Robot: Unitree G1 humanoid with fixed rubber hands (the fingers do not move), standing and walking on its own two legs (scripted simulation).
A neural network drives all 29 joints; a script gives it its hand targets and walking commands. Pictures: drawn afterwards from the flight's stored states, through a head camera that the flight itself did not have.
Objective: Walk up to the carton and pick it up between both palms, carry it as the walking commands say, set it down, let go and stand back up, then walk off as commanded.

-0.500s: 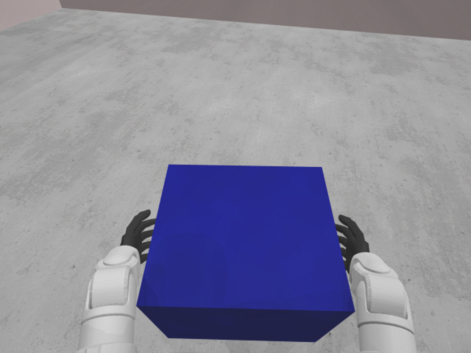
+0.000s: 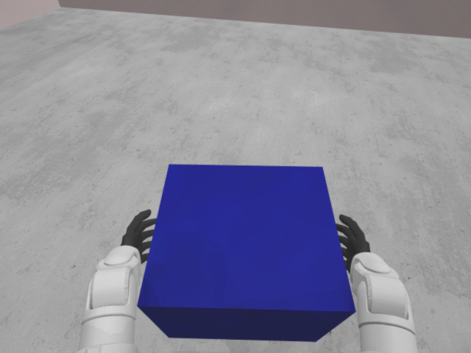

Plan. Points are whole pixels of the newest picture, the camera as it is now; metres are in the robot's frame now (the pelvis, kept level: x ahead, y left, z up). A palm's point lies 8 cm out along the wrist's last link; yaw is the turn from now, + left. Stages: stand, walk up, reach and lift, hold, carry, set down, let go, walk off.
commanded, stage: hold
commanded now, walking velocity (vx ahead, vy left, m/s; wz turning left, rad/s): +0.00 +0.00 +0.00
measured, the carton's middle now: (243, 254) +0.31 +0.00 -0.02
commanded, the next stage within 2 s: carry in 0.14 s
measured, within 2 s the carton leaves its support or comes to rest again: neither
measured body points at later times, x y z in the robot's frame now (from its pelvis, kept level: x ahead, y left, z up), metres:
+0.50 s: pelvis +0.08 +0.06 -0.01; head +0.04 +0.05 +0.44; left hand +0.34 +0.26 +0.08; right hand +0.35 -0.13 +0.08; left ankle +0.02 +0.13 -0.75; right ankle +0.03 -0.07 -0.71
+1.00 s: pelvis +0.34 +0.13 -0.02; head +0.32 +0.12 +0.43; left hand +0.56 +0.34 +0.07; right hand +0.60 -0.04 +0.07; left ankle +0.44 +0.26 -0.74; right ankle +0.20 -0.02 -0.75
